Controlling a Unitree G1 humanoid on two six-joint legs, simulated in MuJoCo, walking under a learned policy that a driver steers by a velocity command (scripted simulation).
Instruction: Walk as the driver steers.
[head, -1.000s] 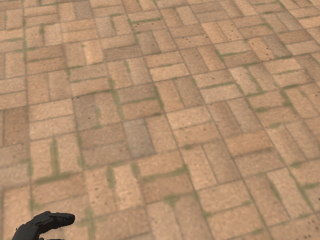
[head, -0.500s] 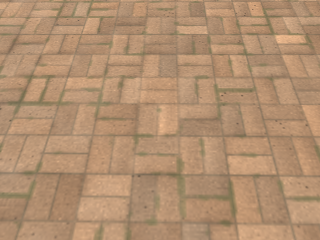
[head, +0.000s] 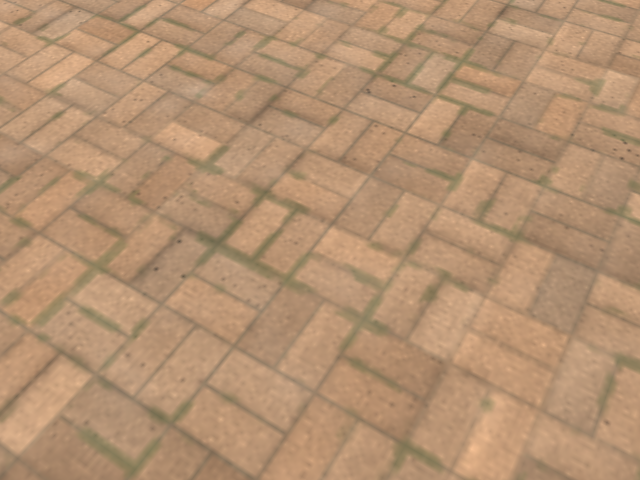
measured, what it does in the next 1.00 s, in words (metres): walks ahead, turning right: left foot, then right foot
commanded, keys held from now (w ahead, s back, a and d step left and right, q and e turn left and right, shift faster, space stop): w+e+shift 1.00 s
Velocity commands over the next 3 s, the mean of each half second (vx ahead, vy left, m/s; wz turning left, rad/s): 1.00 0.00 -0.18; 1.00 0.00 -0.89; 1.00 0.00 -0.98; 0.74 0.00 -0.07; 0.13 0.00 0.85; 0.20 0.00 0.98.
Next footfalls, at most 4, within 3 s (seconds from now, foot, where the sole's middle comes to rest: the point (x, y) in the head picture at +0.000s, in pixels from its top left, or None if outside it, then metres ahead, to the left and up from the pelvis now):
0.28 left None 0.42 0.10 -0.77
0.72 right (387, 326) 0.83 -0.12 -0.77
1.14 left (390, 191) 1.27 -0.17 -0.77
1.60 right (540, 172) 1.34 -0.61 -0.77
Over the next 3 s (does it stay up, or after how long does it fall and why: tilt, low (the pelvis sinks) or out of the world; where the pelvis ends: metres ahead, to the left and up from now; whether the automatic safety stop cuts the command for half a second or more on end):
stays up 1.51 -0.98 0.02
